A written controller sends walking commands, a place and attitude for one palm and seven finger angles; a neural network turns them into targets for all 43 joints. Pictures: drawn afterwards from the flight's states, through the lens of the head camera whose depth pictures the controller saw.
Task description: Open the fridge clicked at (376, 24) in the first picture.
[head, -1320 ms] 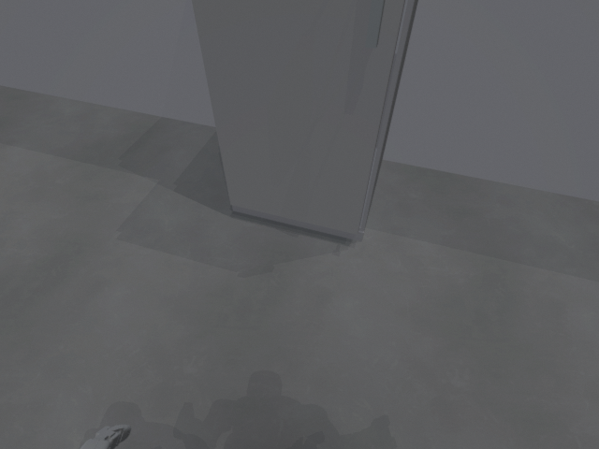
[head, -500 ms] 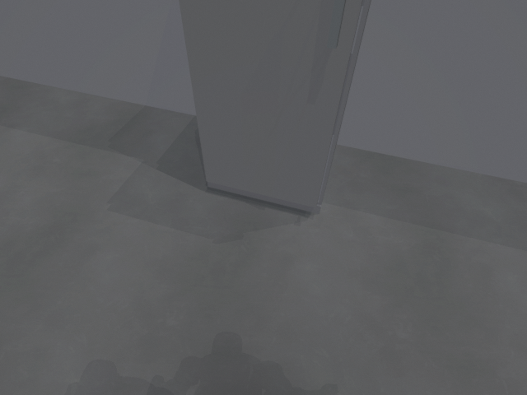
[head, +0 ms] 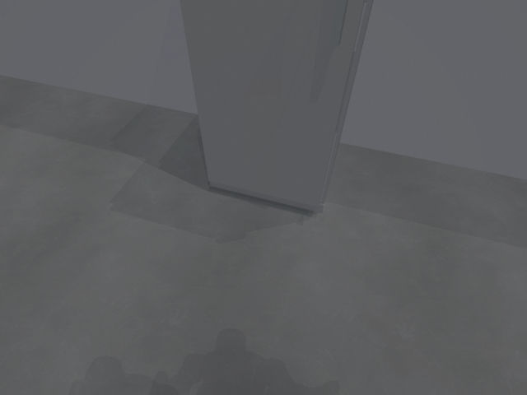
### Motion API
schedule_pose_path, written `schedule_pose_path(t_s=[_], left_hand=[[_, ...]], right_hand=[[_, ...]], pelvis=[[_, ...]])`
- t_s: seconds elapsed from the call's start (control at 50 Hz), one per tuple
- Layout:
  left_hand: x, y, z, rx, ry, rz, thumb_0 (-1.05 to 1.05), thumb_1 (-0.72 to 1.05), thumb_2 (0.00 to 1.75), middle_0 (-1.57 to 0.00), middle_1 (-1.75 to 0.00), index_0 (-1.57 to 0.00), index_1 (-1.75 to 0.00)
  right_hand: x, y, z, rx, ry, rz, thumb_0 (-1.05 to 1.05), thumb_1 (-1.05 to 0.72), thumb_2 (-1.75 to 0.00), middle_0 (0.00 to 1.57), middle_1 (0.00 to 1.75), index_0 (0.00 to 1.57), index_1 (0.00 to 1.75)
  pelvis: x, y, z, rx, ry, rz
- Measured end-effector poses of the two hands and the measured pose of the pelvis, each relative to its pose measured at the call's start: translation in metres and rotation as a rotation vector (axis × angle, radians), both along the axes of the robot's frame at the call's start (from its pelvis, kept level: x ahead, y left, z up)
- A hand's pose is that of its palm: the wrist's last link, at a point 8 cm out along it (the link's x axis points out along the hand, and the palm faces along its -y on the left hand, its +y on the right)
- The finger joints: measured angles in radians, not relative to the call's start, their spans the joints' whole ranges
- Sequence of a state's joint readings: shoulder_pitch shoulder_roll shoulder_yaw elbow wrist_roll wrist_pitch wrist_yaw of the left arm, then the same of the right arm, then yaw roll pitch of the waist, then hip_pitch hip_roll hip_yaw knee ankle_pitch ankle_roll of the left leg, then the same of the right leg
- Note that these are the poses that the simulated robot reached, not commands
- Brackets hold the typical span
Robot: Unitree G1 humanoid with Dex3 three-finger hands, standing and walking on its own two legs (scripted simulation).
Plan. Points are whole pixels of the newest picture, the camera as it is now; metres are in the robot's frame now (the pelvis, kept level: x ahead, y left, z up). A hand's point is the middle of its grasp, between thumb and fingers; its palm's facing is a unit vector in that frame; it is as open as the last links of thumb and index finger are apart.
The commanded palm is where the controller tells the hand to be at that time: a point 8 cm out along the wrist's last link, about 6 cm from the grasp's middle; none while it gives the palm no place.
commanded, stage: look at it before walking up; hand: right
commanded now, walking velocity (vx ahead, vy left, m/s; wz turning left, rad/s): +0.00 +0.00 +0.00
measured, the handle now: out of the picture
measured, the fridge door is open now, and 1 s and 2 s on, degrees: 0 0 0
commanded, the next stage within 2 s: walk to a spot facing it in 0.32 s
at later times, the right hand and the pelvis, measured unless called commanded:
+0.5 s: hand out of the picture +0.07 -0.25 -0.16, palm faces -0.02 +0.94 -0.33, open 7.4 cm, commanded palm none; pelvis +0.00 +0.00 +0.00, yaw +0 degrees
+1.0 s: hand out of the picture +0.03 -0.15 -0.17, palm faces -0.13 +0.97 -0.22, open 7.3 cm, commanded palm none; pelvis +0.04 +0.04 +0.00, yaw +14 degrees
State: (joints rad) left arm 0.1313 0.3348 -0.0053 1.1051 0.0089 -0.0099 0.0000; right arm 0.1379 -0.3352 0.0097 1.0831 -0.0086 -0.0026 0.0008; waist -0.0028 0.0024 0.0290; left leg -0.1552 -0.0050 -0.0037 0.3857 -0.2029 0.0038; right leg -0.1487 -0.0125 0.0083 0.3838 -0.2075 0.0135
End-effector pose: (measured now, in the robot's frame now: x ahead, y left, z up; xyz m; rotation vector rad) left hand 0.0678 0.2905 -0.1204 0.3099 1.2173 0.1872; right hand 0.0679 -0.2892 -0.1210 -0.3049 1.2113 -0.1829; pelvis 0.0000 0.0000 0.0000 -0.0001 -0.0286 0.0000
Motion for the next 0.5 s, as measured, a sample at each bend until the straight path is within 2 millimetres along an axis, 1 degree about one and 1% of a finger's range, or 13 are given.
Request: schedule_pose_path(t_s=[0.26,0.5], left_hand=[[0.014,-0.003,0.003,0.001,-0.026,-0.013,0.00,0.91,0.90,-0.20,-0.30,-0.21,-0.30],[0.013,-0.005,0.002,0.001,-0.023,-0.013,0.00,0.91,0.90,-0.20,-0.30,-0.21,-0.30]], right_hand=[[0.003,-0.005,0.002,-0.005,-0.008,-0.005,0.00,-0.91,-0.90,0.20,0.30,0.20,0.30],[-0.002,-0.007,0.002,-0.008,0.006,-0.009,0.00,-0.91,-0.90,0.20,0.30,0.20,0.30]], pelvis=[[0.003,-0.002,0.001,0.001,-0.004,-0.002],[0.002,-0.004,0.001,0.000,-0.004,0.006]])
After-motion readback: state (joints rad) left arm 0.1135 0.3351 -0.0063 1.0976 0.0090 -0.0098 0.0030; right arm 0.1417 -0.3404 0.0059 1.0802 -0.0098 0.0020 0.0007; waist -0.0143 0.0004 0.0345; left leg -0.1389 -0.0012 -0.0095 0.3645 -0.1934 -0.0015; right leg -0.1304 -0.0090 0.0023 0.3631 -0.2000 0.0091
